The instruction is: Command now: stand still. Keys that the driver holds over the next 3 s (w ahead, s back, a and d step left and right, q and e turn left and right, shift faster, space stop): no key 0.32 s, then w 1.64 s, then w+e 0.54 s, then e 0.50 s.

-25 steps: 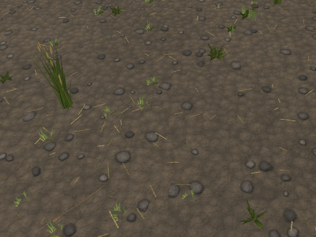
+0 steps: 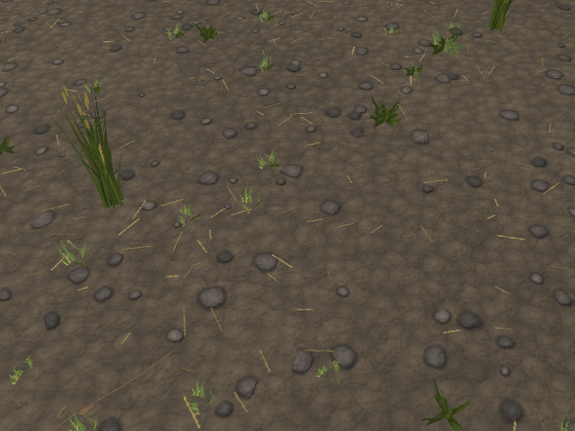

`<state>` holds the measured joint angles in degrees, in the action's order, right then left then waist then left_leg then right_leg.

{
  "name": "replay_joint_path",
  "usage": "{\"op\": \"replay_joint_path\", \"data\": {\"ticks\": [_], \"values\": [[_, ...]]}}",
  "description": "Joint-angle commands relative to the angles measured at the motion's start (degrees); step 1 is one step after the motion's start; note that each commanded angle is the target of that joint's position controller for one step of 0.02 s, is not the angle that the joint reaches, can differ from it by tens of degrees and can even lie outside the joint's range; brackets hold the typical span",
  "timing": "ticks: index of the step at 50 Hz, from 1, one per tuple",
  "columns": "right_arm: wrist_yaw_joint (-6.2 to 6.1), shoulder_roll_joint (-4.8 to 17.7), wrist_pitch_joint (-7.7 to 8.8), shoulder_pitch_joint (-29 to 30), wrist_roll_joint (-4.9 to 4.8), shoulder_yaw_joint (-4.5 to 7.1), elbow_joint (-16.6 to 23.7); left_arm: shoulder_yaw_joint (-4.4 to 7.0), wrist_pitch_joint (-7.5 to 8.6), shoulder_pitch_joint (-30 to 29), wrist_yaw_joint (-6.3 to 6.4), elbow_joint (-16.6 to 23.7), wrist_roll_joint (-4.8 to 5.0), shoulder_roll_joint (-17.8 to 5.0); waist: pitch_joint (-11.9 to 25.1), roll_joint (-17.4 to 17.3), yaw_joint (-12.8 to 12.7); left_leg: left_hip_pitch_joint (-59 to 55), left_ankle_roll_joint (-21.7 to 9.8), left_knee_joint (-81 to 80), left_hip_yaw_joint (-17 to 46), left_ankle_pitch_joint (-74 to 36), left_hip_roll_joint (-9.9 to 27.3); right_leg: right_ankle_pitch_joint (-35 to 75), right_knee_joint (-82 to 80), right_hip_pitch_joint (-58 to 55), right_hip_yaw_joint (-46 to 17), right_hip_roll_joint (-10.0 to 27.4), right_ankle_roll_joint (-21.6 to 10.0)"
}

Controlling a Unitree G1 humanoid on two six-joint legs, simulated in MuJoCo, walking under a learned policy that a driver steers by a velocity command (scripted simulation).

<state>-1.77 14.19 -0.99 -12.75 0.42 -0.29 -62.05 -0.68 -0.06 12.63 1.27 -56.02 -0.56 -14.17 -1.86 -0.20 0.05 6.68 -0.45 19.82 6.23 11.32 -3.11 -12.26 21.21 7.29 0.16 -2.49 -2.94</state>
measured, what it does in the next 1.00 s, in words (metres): walks ahead: left foot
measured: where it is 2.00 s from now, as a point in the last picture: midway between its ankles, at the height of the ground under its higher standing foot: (294, 320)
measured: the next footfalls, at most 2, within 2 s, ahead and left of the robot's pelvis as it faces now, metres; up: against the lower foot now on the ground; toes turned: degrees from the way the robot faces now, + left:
left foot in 0.66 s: +0.12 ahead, +0.13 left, +0.00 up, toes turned +2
right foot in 1.12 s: +0.47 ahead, -0.02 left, +0.00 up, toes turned -4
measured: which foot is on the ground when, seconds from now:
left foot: down 0.00-0.40, up 0.42-0.64, down 0.66-1.00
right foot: down 0.00-0.66, up 0.68-1.00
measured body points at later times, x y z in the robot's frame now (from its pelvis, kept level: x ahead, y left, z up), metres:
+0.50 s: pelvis +0.02 +0.00 +0.00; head +0.01 +0.01 +0.45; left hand +0.00 +0.25 -0.16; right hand +0.02 -0.24 -0.16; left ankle -0.01 +0.11 -0.72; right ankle -0.01 -0.09 -0.75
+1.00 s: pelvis +0.21 +0.06 -0.01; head +0.24 +0.07 +0.44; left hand +0.36 +0.29 -0.14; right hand +0.10 -0.16 -0.15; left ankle +0.08 +0.13 -0.75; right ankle +0.35 -0.06 -0.70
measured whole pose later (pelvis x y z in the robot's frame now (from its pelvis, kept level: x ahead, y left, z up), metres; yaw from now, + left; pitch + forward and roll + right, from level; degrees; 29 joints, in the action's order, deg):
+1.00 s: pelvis +0.21 +0.06 -0.01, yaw +0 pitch +1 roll +0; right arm -0.7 8.3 5.6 -29.1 1.0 -0.1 -64.4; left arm 1.6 1.8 3.6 -2.0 -54.1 -1.5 -12.5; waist -1.5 1.8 2.5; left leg -6.2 -4.6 9.4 -2.1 17.0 -4.4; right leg -6.6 45.0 36.5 4.5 3.2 -2.4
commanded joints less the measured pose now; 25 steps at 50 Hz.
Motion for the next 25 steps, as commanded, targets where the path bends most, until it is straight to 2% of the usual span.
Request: {"op": "replay_joint_path", "data": {"ticks": [1, 16, 17, 19, 21, 22, 23, 25], "values": [[-0.27, 5.6, 0.39, -1.5, -0.01, 0.70, 0.0, 0.93, 0.54, 0.9, 0.24, 0.6, 0.01, -6.0, 0.0, 0.6, 0.0, 1.5, -1.4, -2.2, 4.3, -8.0, 5.9, 6.6, -4.1, 0.2, -7.3, 7.7, -0.8], [-0.71, 3.0, 0.49, -3.0, -0.04, -0.21, -4.0, 0.23, 0.58, 4.0, 0.69, -4.5, 0.02, -3.7, -0.9, 0.3, -0.2, 2.5, -1.4, -1.7, 3.5, -7.3, 6.0, 6.4, -3.8, 0.7, -7.2, 7.3, -0.9], [-0.73, 2.5, 0.45, -3.5, 0.04, -0.36, -4.3, 0.23, 0.55, 4.5, 0.64, -4.9, -0.08, -3.5, 0.2, 0.5, -0.3, 2.4, -1.5, -1.7, 3.1, -3.5, 5.5, 0.6, -4.7, 0.3, -7.4, 7.0, -1.0], [-0.67, 2.8, 0.29, -3.5, 0.47, -0.03, -3.7, 1.38, -0.01, 5.4, 0.57, -5.2, -0.14, -5.9, -1.0, 3.2, -0.9, 6.2, -2.5, 3.2, 0.3, 8.8, 2.2, -16.8, -6.0, 1.1, -9.8, 6.7, -2.8], [-0.01, 2.5, 0.41, -1.3, 1.49, 0.13, -1.8, 2.47, -0.66, 9.4, 0.42, -6.0, -0.17, -7.4, -4.6, 7.1, -2.6, 15.2, -3.3, 12.3, -3.5, 17.1, -0.5, -34.2, -11.1, 1.7, -18.6, 12.1, -7.3], [0.44, 1.4, 0.82, -0.2, 2.07, -0.09, -0.7, 2.93, -0.69, 11.2, 0.42, -6.6, -0.26, -7.7, -6.7, 8.3, -3.1, 17.9, -3.3, 17.1, -5.9, 16.0, 0.3, -37.9, -13.7, 2.5, -23.7, 16.3, -10.0], [0.81, 1.1, 1.41, 1.2, 2.22, -0.12, 0.4, 3.11, -0.41, 12.0, 0.36, -6.9, -0.49, -7.0, -8.6, 7.8, -3.3, 20.2, -3.3, 21.5, -6.5, 14.5, 2.4, -36.9, -15.7, 3.9, -26.7, 19.2, -11.9], [1.48, 1.6, 2.59, 2.2, 1.89, 0.28, 1.8, 3.57, 0.67, 11.8, 0.11, -6.6, -1.03, -6.9, -8.3, 5.1, -2.6, 24.4, -3.2, 26.9, -5.8, 15.4, 4.7, -29.8, -16.4, 1.6, -26.7, 20.3, -12.7]]}}
Over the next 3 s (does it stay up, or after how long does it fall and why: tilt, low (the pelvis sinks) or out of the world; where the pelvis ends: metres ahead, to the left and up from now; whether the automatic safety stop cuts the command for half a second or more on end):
stays up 1.23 0.01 -0.01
